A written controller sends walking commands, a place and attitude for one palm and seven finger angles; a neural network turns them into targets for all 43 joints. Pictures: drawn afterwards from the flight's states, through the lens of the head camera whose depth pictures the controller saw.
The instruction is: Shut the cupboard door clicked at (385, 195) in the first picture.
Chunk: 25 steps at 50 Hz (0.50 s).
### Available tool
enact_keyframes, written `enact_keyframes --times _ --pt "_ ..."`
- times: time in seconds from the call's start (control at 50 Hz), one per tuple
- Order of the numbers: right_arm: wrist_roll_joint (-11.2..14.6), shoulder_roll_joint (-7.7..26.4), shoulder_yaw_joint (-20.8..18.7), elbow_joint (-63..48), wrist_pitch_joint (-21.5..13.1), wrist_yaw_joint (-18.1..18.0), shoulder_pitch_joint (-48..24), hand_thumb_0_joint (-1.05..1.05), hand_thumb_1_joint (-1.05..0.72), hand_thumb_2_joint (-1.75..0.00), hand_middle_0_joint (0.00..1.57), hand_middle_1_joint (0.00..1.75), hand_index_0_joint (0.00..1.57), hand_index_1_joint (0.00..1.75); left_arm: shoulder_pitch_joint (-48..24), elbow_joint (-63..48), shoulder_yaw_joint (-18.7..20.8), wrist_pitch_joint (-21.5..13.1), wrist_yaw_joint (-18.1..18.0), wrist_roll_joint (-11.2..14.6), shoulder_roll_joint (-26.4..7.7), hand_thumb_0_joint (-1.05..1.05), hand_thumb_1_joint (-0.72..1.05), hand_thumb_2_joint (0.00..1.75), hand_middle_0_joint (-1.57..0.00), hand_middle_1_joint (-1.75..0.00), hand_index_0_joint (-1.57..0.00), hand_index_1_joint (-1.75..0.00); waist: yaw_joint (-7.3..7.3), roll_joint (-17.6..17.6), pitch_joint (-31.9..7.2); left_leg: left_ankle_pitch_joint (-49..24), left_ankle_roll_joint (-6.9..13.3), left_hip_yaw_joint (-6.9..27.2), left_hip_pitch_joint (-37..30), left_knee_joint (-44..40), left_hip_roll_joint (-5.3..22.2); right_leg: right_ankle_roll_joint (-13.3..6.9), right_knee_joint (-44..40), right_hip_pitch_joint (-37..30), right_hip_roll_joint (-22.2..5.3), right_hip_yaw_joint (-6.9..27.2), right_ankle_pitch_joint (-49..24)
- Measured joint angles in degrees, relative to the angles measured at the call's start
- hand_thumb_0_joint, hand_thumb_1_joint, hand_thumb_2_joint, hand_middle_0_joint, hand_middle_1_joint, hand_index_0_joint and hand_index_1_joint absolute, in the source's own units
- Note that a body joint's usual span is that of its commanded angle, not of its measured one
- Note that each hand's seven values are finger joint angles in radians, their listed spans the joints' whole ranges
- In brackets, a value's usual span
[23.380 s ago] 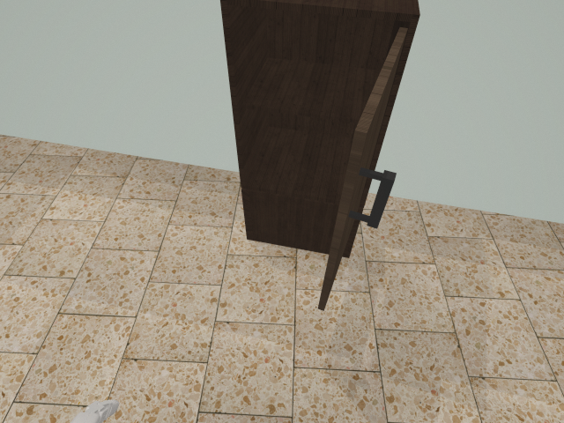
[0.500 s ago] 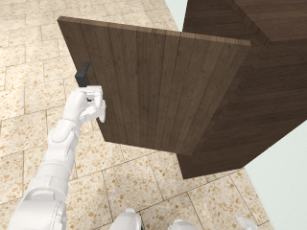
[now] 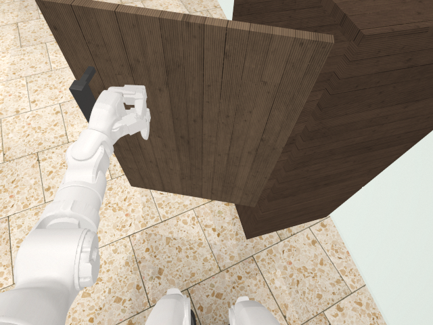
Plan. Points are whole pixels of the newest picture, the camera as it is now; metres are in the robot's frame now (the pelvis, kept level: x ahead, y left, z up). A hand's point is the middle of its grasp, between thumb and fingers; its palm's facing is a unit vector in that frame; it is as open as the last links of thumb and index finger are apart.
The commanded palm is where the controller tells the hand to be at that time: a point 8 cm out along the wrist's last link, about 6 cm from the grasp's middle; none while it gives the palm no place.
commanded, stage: push the door shut along its arc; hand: left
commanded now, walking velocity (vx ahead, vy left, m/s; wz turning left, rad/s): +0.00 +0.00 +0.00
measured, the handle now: (96, 104) +0.51 +0.20 +0.08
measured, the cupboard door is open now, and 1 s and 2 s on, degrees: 65 48 48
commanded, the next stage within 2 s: pull the fist back off the door in 0.56 s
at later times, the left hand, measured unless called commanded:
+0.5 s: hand (162, 106) +0.50 +0.07 +0.08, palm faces -0.41 -0.91 -0.03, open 3.3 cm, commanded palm +0.52 +0.11 +0.08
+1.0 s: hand (178, 105) +0.52 +0.04 +0.07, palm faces +0.03 -1.00 -0.06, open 3.1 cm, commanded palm +0.49 +0.10 +0.08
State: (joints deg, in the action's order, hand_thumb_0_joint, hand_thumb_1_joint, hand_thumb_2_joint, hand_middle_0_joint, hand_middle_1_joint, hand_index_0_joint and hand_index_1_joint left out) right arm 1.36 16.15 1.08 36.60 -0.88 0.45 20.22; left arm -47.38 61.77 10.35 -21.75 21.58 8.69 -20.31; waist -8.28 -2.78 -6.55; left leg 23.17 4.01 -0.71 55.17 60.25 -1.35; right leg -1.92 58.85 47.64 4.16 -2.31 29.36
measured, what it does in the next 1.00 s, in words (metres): stands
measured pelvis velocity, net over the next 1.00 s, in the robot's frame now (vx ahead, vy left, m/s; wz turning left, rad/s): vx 0.01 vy -0.02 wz -0.02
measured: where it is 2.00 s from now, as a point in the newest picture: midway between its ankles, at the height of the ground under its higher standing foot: outside the picture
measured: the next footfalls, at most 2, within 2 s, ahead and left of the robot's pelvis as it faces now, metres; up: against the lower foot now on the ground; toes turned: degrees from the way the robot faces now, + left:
none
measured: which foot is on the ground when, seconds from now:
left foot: down 0.00-1.00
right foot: down 0.00-1.00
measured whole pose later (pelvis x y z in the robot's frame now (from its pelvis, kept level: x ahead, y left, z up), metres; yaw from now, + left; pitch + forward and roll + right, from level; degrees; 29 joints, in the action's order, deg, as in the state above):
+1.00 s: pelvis +0.01 -0.02 -0.01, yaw -1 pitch +23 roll -2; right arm -3.3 12.7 -0.4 38.7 -0.5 6.5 24.0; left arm -50.6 60.1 12.5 -22.9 -9.5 -1.4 -10.5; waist -8.9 -4.2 -9.0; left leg 25.3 2.6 -0.7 60.8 63.2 -0.1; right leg -3.2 62.1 53.7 5.4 -2.3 31.3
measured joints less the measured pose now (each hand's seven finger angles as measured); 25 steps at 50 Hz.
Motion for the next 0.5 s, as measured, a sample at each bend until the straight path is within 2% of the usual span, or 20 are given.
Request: enact_keyframes --times 0.2,0.3,0.5 --pt "0.2 0.6 -0.1 1.0 0.4 -0.3 0.6 0.01 -0.90 -0.89 0.20 0.30 0.20 0.30 -4.4 3.5 -0.1 1.0 2.8 0.4 -2.4 0.00 0.91 0.93 -1.30 -1.50 -1.30 -1.50 -0.30 -0.4 0.1 0.5 -0.7 1.0 2.9 2.1 0.4 -0.8 1.9 2.6 0.5 -1.0 0.7" --pt "0.1 0.6 -0.2 1.8 -0.5 -0.4 -0.3 0.01 -0.90 -0.89 0.20 0.30 0.20 0.30 -8.0 4.7 -1.9 2.0 3.3 0.4 -3.1 0.00 0.93 0.95 -1.30 -1.50 -1.30 -1.50 -0.49 -0.4 0.3 0.5 -1.1 1.7 5.1 3.3 0.4 -1.2 3.0 4.6 0.5 -1.9 0.9" --pt "-0.3 0.8 0.3 2.6 -2.4 -0.8 -1.6 0.01 -0.90 -0.89 0.20 0.30 0.20 0.30 -14.4 7.8 -2.5 4.7 4.1 -0.4 -4.0 0.02 0.97 0.98 -1.30 -1.50 -1.30 -1.50 -1.69 -0.6 0.1 1.0 -1.2 2.2 8.8 5.5 0.7 -1.5 5.0 8.1 0.9 -2.5 1.3"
